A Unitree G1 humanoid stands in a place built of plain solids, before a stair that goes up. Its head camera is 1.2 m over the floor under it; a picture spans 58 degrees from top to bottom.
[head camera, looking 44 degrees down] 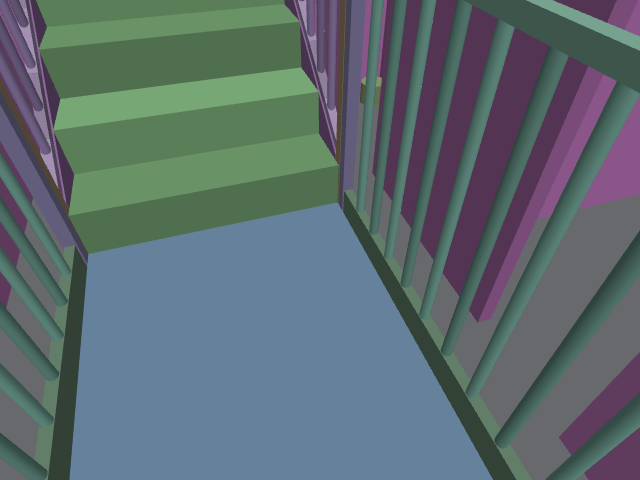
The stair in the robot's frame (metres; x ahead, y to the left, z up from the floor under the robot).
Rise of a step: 0.20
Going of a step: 0.26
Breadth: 1.02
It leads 18 degrees to the left of straight ahead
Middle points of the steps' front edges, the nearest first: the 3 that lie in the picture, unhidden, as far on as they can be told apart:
1.32 0.41 0.20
1.57 0.49 0.39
1.82 0.57 0.59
